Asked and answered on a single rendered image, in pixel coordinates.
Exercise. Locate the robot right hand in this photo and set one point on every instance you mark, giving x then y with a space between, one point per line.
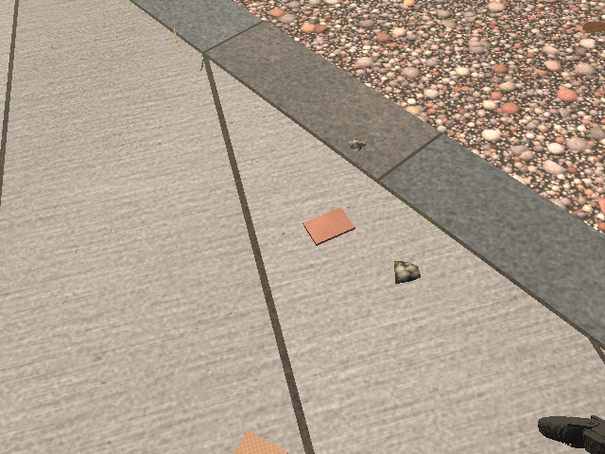
579 432

